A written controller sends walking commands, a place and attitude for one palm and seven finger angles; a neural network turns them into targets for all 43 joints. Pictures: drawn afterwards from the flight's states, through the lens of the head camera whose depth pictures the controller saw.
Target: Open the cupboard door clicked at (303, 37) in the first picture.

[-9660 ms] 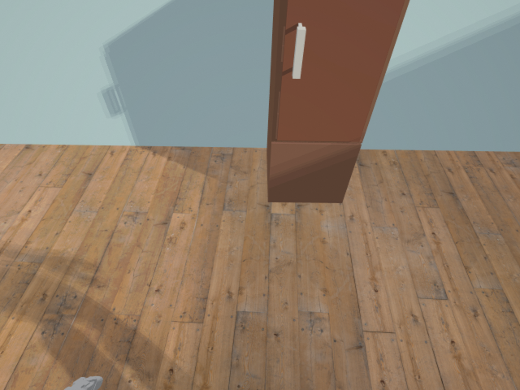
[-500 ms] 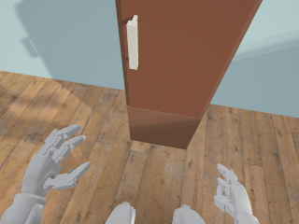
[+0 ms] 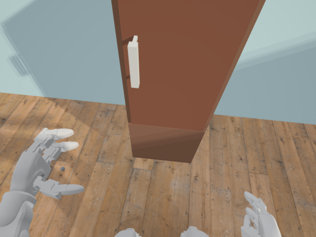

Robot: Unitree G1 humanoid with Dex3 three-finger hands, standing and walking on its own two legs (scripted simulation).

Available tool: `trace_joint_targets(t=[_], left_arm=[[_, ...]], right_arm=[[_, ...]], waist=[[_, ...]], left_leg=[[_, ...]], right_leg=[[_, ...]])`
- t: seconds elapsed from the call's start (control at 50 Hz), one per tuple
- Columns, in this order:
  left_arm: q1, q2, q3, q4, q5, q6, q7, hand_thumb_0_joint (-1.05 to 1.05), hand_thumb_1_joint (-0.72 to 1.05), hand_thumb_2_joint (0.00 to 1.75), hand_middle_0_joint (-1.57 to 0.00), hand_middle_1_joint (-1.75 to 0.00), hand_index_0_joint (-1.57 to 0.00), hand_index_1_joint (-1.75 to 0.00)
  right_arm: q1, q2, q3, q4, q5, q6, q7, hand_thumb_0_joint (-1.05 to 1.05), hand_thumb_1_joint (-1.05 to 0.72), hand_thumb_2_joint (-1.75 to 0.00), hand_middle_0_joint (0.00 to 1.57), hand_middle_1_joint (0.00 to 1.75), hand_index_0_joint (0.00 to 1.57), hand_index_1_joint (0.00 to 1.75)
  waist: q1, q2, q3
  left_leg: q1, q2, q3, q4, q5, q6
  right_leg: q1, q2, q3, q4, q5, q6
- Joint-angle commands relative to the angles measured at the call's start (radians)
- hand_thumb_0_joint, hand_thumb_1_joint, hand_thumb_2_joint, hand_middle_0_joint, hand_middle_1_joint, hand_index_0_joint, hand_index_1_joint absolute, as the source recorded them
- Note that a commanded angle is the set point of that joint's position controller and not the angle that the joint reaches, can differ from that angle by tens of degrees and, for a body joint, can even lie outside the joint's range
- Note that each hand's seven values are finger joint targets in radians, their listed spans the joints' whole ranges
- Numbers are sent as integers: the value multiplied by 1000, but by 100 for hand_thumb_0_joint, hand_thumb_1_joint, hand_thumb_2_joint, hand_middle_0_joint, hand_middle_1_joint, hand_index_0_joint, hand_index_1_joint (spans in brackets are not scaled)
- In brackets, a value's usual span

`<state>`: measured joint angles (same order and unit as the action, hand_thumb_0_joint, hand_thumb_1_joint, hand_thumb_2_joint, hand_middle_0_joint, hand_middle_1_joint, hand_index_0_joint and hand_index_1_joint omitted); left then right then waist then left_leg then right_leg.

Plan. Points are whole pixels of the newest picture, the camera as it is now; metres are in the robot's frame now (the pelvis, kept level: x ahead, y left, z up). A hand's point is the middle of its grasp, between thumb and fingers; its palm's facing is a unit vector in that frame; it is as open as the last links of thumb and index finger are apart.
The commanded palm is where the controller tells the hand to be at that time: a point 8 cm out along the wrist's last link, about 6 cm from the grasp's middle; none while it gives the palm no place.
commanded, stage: raise the hand with hooked fingers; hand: left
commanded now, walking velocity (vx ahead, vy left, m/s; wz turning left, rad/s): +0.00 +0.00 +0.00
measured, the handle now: (135, 62) +0.59 +0.11 +0.09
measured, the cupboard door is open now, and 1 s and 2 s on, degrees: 0 0 0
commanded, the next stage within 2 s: move the hooked fingers beside the handle in 0.98 s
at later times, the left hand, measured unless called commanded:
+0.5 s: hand (44, 135) +0.30 +0.27 +0.11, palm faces -0.01 -1.00 -0.06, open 14.0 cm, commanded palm +0.27 +0.31 +0.11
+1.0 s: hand (50, 135) +0.30 +0.26 +0.11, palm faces -0.01 -1.00 -0.04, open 14.0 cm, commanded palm +0.27 +0.30 +0.11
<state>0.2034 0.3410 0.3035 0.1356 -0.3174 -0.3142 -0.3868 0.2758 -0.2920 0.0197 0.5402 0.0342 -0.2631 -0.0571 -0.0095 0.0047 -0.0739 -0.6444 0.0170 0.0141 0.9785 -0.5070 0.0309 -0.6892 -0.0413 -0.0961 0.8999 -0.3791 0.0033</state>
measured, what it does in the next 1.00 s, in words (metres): stands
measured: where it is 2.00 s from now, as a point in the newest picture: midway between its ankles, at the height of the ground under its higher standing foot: outside the picture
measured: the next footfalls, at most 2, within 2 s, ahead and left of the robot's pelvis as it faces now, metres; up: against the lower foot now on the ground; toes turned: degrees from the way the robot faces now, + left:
none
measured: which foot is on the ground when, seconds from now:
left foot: down 0.00-1.00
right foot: down 0.00-1.00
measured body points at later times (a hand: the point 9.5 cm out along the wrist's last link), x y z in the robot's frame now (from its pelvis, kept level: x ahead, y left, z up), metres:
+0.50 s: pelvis +0.01 -0.01 +0.02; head +0.06 +0.00 +0.47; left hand +0.30 +0.32 +0.11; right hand +0.17 -0.25 -0.06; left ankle -0.01 +0.09 -0.68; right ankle +0.04 -0.13 -0.68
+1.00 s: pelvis +0.01 -0.01 +0.02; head +0.05 -0.01 +0.47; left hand +0.30 +0.31 +0.11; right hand +0.16 -0.26 -0.06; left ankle -0.01 +0.09 -0.68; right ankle +0.04 -0.13 -0.68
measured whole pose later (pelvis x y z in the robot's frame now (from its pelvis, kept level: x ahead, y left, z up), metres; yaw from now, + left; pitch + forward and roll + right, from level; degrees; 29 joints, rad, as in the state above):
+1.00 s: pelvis +0.01 -0.01 +0.02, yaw -1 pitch +7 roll -1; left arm -0.08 0.43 0.44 0.43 -0.35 -0.23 -0.55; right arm 0.28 -0.28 0.06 0.55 0.04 -0.20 -0.07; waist 0.00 0.02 -0.05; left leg -0.50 0.03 0.02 0.81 -0.44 0.01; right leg -0.56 -0.02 -0.09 0.75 -0.33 -0.01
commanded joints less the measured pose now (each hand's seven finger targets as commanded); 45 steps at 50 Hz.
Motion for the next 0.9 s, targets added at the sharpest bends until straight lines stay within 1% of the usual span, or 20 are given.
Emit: trace_joint_targets(t=[0.0,0.12,0.18,0.22,0.24,0.3,0.32,0.38,0.42,0.44,0.52,0.54,0.58,0.62,0.64,0.68,0.72,0.76,0.86,0.88], left_arm=[[-171,204,112,-189,-32,-39,-11,0,-43,33,-29,-115,-29,-115],[-257,247,142,-112,-43,10,-60,0,-50,30,-30,-120,-30,-120],[-305,255,152,-80,-50,23,-82,0,-50,30,-30,-120,-30,-120],[-356,289,169,-69,-47,30,-90,0,-50,30,-30,-120,-30,-120],[-370,292,171,-67,-48,30,-97,0,-50,30,-30,-120,-30,-120],[-389,302,189,-1,-57,44,-114,0,-50,30,-30,-120,-30,-120],[-412,319,198,13,-61,44,-123,0,-50,30,-30,-120,-30,-120],[-452,349,221,28,-60,44,-138,0,-50,30,-30,-120,-30,-120],[-479,364,227,44,-66,45,-151,0,-50,30,-30,-120,-30,-120],[-495,375,237,63,-68,49,-155,0,-50,30,-30,-120,-30,-120],[-462,334,207,125,-74,60,-176,0,-50,30,-30,-120,-30,-120],[-456,334,205,124,-72,59,-178,0,-50,30,-30,-120,-30,-120],[-452,347,213,108,-64,54,-171,0,-50,30,-30,-120,-30,-120],[-460,388,252,79,-68,41,-159,0,-50,30,-30,-120,-30,-120],[-466,392,260,70,-70,36,-155,0,-50,30,-30,-120,-30,-120],[-457,370,250,71,-69,23,-145,0,-50,30,-30,-120,-30,-120],[-483,386,256,57,-68,15,-138,0,-50,30,-30,-120,-30,-120],[-483,369,238,59,-61,13,-139,0,-50,30,-30,-120,-30,-120],[-476,366,237,88,-62,21,-152,0,-50,30,-30,-120,-30,-120],[-476,356,227,90,-63,23,-153,0,-50,30,-30,-120,-30,-120]], right_arm=[[-33,-124,-43,-140,7,-48,-13,0,-90,-90,20,30,20,30],[-26,-130,-34,-130,6,-32,-17,0,-90,-90,20,30,20,30],[-31,-127,-30,-126,8,-25,-21,0,-90,-90,20,30,20,30],[-33,-130,-26,-125,5,-22,-22,0,-90,-90,20,30,20,30],[-30,-127,-26,-123,6,-20,-23,0,-90,-90,20,30,20,30],[-30,-130,-24,-121,8,-14,-27,0,-90,-90,20,30,20,30],[-32,-133,-22,-121,7,-12,-28,0,-90,-90,20,30,20,30],[-27,-132,-24,-118,8,-8,-31,0,-90,-90,20,30,20,30],[-28,-134,-22,-118,6,-6,-31,0,-90,-90,20,30,20,30],[-26,-135,-21,-116,7,-2,-32,0,-90,-90,20,30,20,30],[-22,-138,-25,-122,10,2,-28,0,-90,-90,20,30,20,30],[-19,-138,-28,-122,12,4,-27,0,-90,-90,20,30,20,30],[-20,-139,-30,-127,11,5,-22,0,-90,-90,20,30,20,30],[-17,-142,-31,-134,4,5,-19,0,-90,-90,20,30,20,30],[-16,-138,-31,-134,3,6,-18,0,-90,-90,20,30,20,30],[-14,-133,-33,-132,6,6,-20,0,-90,-90,20,30,20,30],[-15,-136,-30,-131,3,7,-21,0,-90,-90,20,30,20,30],[-13,-131,-31,-127,5,7,-24,0,-90,-90,20,30,20,30],[-12,-134,-30,-124,6,9,-28,0,-90,-90,20,30,20,30],[-16,-132,-29,-123,8,9,-29,0,-90,-90,20,30,20,30]], waist=[[10,121,-214],[7,97,-209],[5,88,-217],[10,106,-211],[8,112,-233],[6,60,-218],[11,65,-211],[13,84,-251],[14,95,-236],[12,75,-235],[13,69,-206],[12,54,-215],[17,73,-216],[25,66,-237],[25,83,-249],[19,75,-244],[20,91,-235],[11,109,-233],[10,78,-239],[10,98,-223]], left_leg=[[107,-10,-65,-226,334,-32],[149,-10,-63,-231,437,-34],[160,-11,-58,-243,432,-33],[174,-11,-64,-250,444,-37],[192,-11,-64,-254,463,-37],[170,-13,-55,-265,411,-31],[168,-16,-58,-267,417,-32],[193,-16,-48,-274,441,-27],[193,-19,-47,-276,444,-26],[186,-18,-44,-281,437,-24],[173,-22,-36,-287,407,-20],[173,-21,-35,-289,406,-19],[171,-22,-32,-295,399,-19],[175,-22,-32,-289,423,-18],[173,-23,-29,-292,416,-19],[178,-22,-25,-295,403,-18],[179,-21,-27,-292,406,-19],[191,-21,-26,-296,401,-18],[184,-20,-26,-295,396,-17],[184,-20,-25,-297,390,-18]], right_leg=[[194,53,10,-104,149,-31],[236,63,12,-123,254,-34],[251,60,14,-141,264,-31],[252,64,12,-142,262,-37],[262,62,15,-147,275,-36],[273,59,19,-168,257,-31],[286,63,21,-169,261,-37],[309,58,29,-180,289,-34],[320,61,34,-188,298,-38],[329,59,37,-194,299,-37],[322,59,43,-209,278,-38],[322,57,43,-211,280,-35],[323,54,43,-211,272,-35],[346,59,49,-205,295,-38],[353,55,52,-206,292,-36],[344,56,51,-210,281,-32],[348,59,54,-206,284,-38],[333,56,54,-212,282,-34],[344,55,56,-214,287,-32],[330,54,55,-217,280,-33]])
